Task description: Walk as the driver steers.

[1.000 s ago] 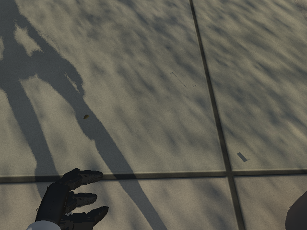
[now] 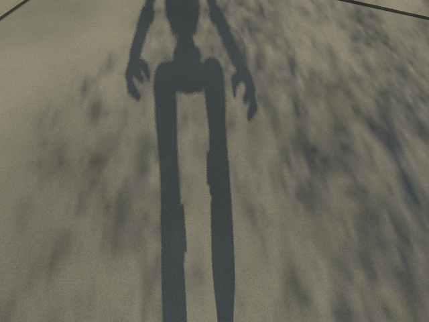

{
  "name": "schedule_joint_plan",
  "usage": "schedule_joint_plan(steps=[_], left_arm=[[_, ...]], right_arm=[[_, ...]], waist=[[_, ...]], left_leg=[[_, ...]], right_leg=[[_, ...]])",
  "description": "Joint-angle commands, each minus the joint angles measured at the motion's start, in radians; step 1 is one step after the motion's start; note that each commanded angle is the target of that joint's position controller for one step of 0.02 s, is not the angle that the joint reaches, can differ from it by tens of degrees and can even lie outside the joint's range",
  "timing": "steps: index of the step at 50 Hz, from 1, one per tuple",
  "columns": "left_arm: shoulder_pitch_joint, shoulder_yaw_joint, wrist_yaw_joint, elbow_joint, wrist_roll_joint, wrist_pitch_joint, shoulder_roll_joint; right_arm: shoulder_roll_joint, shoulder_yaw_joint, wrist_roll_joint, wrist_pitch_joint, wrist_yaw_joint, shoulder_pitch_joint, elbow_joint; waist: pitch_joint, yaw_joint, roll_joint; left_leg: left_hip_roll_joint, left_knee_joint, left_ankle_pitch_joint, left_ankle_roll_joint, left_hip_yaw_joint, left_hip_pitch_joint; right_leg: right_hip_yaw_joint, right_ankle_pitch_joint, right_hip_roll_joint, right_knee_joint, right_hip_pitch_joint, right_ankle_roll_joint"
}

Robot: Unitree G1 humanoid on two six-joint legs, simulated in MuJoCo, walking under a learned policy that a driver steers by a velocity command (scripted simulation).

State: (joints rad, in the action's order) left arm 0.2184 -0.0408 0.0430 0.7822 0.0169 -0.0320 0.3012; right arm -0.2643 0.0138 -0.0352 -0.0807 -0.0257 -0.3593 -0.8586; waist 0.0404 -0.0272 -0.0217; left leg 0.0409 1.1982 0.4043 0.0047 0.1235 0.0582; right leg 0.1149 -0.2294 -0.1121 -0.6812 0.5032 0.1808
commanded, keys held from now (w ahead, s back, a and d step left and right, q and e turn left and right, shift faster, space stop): w+e+shift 1.00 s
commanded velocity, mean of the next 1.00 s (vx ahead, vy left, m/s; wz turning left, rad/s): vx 1.00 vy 0.00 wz -0.95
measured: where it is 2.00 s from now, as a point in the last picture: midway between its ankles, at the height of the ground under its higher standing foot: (397, 147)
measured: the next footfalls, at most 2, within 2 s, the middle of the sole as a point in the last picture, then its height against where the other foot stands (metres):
left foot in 0.36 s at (184, 288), level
right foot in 0.82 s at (298, 222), level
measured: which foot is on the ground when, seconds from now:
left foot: up 0.00-0.34, down 0.36-0.80, up 0.82-1.00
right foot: down 0.00-0.36, up 0.38-0.80, down 0.82-1.00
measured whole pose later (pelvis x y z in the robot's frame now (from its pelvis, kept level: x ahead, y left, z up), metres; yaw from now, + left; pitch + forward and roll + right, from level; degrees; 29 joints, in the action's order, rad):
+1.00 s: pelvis +0.82 -0.24 +0.02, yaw -56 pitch +0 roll -1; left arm 0.41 -0.06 0.00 0.81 0.01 -0.02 0.33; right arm -0.23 -0.01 -0.07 -0.07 0.00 -0.15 -0.62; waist 0.05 -0.02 -0.02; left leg -0.14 1.21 0.40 0.07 -0.10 0.62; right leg -0.06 -0.25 -0.24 -0.47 0.19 0.20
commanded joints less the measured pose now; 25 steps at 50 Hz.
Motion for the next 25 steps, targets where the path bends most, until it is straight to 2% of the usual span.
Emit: schedule_joint_plan(steps=[1,2,3,4,5,6,7,9,10,11,13,14,15,16,17,18,19,20,21,22,23,24,25], left_arm=[[0.269,-0.078,-0.03,0.028,-0.006,0.024,0.198],[0.224,-0.068,-0.033,0.029,-0.003,0.021,0.163],[0.202,-0.06,-0.037,0.028,-0.006,0.008,0.143],[0.179,-0.051,-0.041,0.022,-0.009,-0.007,0.126],[0.159,-0.049,-0.039,0.012,-0.009,-0.02,0.133],[0.145,-0.056,-0.036,0.002,-0.011,-0.033,0.159],[0.143,-0.061,-0.036,-0.002,-0.01,-0.042,0.17],[0.16,-0.067,-0.031,-0.005,-0.018,-0.047,0.164],[0.167,-0.076,-0.028,-0.008,-0.022,-0.047,0.182],[0.18,-0.081,-0.024,-0.008,-0.026,-0.047,0.188],[0.204,-0.09,-0.023,-0.008,-0.025,-0.044,0.2],[0.202,-0.094,-0.029,-0.012,-0.023,-0.041,0.205],[0.191,-0.098,-0.033,-0.017,-0.019,-0.04,0.219],[0.176,-0.102,-0.033,-0.021,-0.009,-0.041,0.245],[0.119,-0.104,-0.028,-0.032,-0.005,-0.046,0.263],[0.084,-0.077,-0.028,-0.062,-0.003,-0.061,0.169],[0.164,-0.034,-0.024,-0.134,-0.051,-0.065,0.015],[0.173,-0.022,-0.034,-0.119,-0.032,-0.046,0.071],[0.084,-0.031,-0.032,-0.104,-0.005,-0.031,0.124],[0.03,-0.034,-0.019,-0.109,0.007,-0.021,0.128],[-0.058,-0.033,-0.003,-0.131,0.026,-0.013,0.114],[-0.031,-0.025,0.014,-0.151,0.027,0.002,0.086],[-0.051,-0.017,0.023,-0.16,0.026,0.018,0.068]], right_arm=[[-0.118,-0.005,-0.007,-0.07,0.019,0.193,0.235],[-0.119,-0.008,-0.01,-0.072,0.026,0.153,0.239],[-0.116,-0.013,-0.031,-0.053,0.026,0.172,0.24],[-0.106,-0.02,-0.044,-0.024,0.028,0.162,0.241],[-0.097,-0.025,-0.047,-0.002,0.03,0.163,0.248],[-0.091,-0.032,-0.046,0.01,0.035,0.2,0.272],[-0.091,-0.037,-0.037,0.012,0.041,0.263,0.302],[-0.069,-0.047,-0.012,0.009,0.05,0.373,0.335],[-0.056,-0.052,0.0,0.008,0.052,0.398,0.345],[-0.062,-0.049,0.008,0.006,0.052,0.408,0.346],[-0.089,-0.04,0.012,0.0,0.047,0.424,0.353],[-0.105,-0.033,0.01,-0.004,0.042,0.411,0.35],[-0.132,-0.021,0.009,-0.008,0.035,0.36,0.335],[-0.178,0.001,0.012,-0.013,0.023,0.243,0.301],[-0.215,0.023,0.011,-0.018,0.009,0.048,0.257],[-0.286,0.054,-0.011,-0.022,-0.014,-0.187,0.222],[-0.364,0.07,-0.043,-0.019,-0.012,-0.144,0.232],[-0.325,0.082,-0.036,-0.006,-0.005,-0.028,0.242],[-0.21,0.059,-0.026,0.0,-0.002,0.043,0.259],[-0.154,0.045,-0.021,0.003,0.002,0.052,0.236],[-0.14,0.04,-0.019,0.002,0.003,0.001,0.195],[-0.138,0.039,-0.015,-0.006,0.001,-0.012,0.166],[-0.109,0.034,-0.003,-0.017,0.008,-0.025,0.14]], waist=[[-0.142,-0.08,0.064],[-0.063,-0.002,0.092],[0.0,0.027,0.117],[0.039,0.062,0.133],[0.05,0.081,0.122],[0.067,0.078,0.097],[0.09,0.064,0.068],[0.092,0.012,0.037],[0.067,-0.012,-0.002],[0.042,-0.034,-0.017],[0.008,-0.058,-0.036],[-0.01,-0.053,-0.037],[-0.049,-0.028,-0.04],[-0.134,0.033,-0.026],[-0.233,0.157,-0.006],[-0.366,0.25,0.082],[-0.482,0.132,0.453],[-0.395,0.091,0.387],[-0.256,0.109,0.201],[-0.151,0.105,0.089],[-0.092,0.117,0.059],[-0.081,0.081,0.136],[-0.048,0.069,0.144]], left_leg=[[-0.041,0.418,-0.042,-0.019,-0.241,0.83],[-0.079,0.295,-0.085,-0.019,-0.231,0.776],[-0.107,0.236,-0.067,-0.002,-0.232,0.728],[-0.132,0.17,-0.067,0.019,-0.224,0.667],[-0.151,0.071,-0.053,0.036,-0.203,0.612],[-0.161,-0.034,-0.084,0.05,-0.173,0.572],[-0.168,-0.153,-0.152,0.062,-0.153,0.531],[-0.149,-0.386,-0.336,0.067,-0.123,0.442],[-0.128,-0.478,-0.427,0.062,-0.116,0.397],[-0.11,-0.53,-0.494,0.055,-0.114,0.365],[-0.085,-0.62,-0.499,0.039,-0.126,0.351],[-0.073,-0.669,-0.472,0.033,-0.139,0.324],[-0.05,-0.694,-0.415,0.026,-0.146,0.258],[-0.024,-0.685,-0.306,0.013,-0.144,0.133],[-0.046,-0.674,-0.245,0.0,-0.14,-0.082],[-0.231,-0.665,0.07,-0.03,-0.315,-0.331],[-0.518,-0.903,0.403,-0.113,-0.911,-0.515],[-0.524,-0.969,0.556,-0.156,-1.032,-0.424],[-0.467,-0.938,0.476,-0.143,-0.838,-0.3],[-0.418,-0.931,0.248,-0.125,-0.651,-0.169],[-0.357,-0.937,0.051,-0.095,-0.494,-0.104],[-0.36,-0.949,0.01,-0.098,-0.445,-0.061],[-0.343,-0.972,-0.053,-0.088,-0.386,-0.025]], right_leg=[[-0.828,-0.259,0.335,0.44,-0.722,0.247],[-0.785,-0.245,0.327,0.473,-0.554,0.218],[-0.722,-0.16,0.281,0.474,-0.419,0.197],[-0.644,-0.136,0.228,0.495,-0.288,0.182],[-0.583,-0.129,0.188,0.513,-0.19,0.172],[-0.54,-0.089,0.159,0.543,-0.103,0.174],[-0.515,-0.016,0.142,0.56,-0.043,0.172],[-0.445,0.093,0.08,0.548,-0.03,0.119],[-0.45,0.145,0.078,0.542,-0.057,0.098],[-0.46,0.222,0.087,0.527,-0.106,0.08],[-0.487,0.347,0.113,0.462,-0.245,0.052],[-0.503,0.386,0.122,0.417,-0.302,0.033],[-0.516,0.492,0.128,0.337,-0.35,0.013],[-0.506,0.617,0.119,0.184,-0.384,-0.011],[-0.473,0.624,0.084,-0.049,-0.315,-0.035],[-0.408,0.387,0.039,-0.381,-0.158,-0.044],[-0.295,-0.272,-0.078,-0.663,0.151,-0.075],[-0.247,-0.195,0.031,-0.775,0.299,-0.06],[-0.216,-0.108,0.09,-0.76,0.327,-0.062],[-0.2,-0.063,0.127,-0.704,0.304,-0.071],[-0.202,-0.059,0.157,-0.662,0.288,-0.075],[-0.201,-0.056,0.172,-0.654,0.285,-0.088],[-0.2,-0.049,0.198,-0.651,0.294,-0.093]])
Over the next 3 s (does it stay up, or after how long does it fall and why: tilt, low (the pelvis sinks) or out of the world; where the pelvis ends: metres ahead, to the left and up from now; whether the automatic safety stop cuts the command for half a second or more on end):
stays up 1.21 -0.69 0.03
